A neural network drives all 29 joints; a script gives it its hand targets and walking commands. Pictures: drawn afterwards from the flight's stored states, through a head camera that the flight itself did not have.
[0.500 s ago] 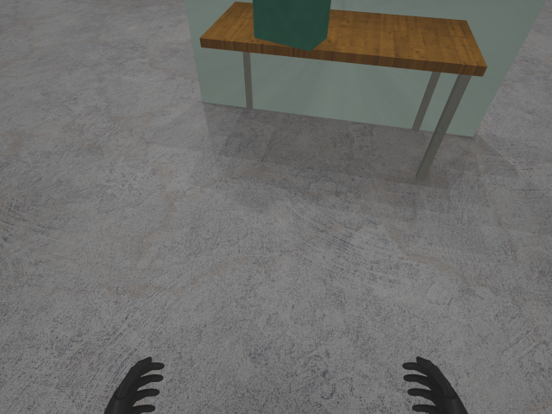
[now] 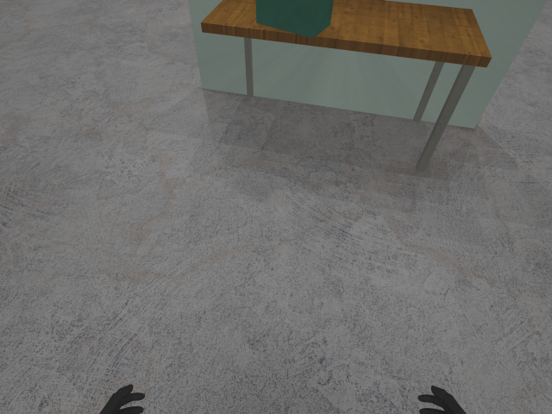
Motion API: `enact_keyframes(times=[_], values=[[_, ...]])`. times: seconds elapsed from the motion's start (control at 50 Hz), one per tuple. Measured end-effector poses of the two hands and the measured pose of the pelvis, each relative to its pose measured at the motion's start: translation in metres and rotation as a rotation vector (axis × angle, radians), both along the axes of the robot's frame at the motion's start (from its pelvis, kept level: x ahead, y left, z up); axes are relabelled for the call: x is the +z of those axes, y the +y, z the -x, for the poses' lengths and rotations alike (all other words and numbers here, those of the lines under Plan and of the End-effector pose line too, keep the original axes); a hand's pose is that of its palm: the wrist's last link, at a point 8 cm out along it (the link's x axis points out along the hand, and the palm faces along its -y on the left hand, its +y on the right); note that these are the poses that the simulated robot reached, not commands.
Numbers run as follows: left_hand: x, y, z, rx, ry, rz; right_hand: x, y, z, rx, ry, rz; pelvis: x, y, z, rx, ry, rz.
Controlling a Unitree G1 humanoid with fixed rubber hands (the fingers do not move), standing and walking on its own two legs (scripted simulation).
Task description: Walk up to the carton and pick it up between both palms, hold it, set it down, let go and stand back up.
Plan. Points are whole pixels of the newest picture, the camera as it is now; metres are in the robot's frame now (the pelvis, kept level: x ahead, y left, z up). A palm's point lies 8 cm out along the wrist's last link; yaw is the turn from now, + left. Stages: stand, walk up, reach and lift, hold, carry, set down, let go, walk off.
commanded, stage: stand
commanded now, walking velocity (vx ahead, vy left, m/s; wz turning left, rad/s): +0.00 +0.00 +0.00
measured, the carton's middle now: out of the picture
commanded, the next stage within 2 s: walk up in 0.78 s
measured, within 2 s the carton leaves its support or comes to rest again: neither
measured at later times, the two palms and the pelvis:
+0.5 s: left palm out of the picture +0.10 +0.27 -0.10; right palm out of the picture +0.10 -0.27 -0.09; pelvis +0.00 +0.00 +0.01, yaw +0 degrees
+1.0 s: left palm out of the picture +0.07 +0.26 -0.10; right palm out of the picture +0.06 -0.28 -0.10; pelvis -0.01 -0.01 +0.02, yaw +0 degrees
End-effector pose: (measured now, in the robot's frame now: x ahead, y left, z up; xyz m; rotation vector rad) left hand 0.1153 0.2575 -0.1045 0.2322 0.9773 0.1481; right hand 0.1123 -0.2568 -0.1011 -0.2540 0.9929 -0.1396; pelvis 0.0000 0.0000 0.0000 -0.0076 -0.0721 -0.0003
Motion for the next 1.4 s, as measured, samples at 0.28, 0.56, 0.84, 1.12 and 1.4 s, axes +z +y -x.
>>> enact_keyframes(times=[0.28, 0.56, 0.84, 1.12, 1.4], values=[[0.009, 0.011, 0.005, 0.006, 0.005, -0.022, 0.01, -0.011, -0.002, 0.003, -0.009, 0.023, 0.008, 0.0, 0.003, 0.004, -0.01, -0.001], [0.006, 0.01, 0.025, 0.024, 0.082, -0.02, 0.009, -0.017, 0.012, -0.019, 0.057, 0.027, 0.015, -0.003, 0.003, 0.004, -0.011, -0.004], [0.004, 0.009, 0.041, 0.045, 0.142, -0.026, 0.003, -0.023, 0.038, -0.053, 0.138, 0.027, 0.019, -0.006, 0.005, 0.002, -0.014, -0.005], [0.006, 0.02, 0.054, 0.028, 0.129, -0.042, 0.007, -0.033, 0.042, -0.022, 0.102, 0.046, 0.014, 0.0, -0.003, -0.021, 0.028, 0.021], [-0.009, 0.093, -0.027, -0.077, 0.115, -0.087, 0.022, -0.003, 0.03, -0.103, 0.03, 0.158, -0.005, 0.047, -0.064, -0.092, -0.011, -0.02]])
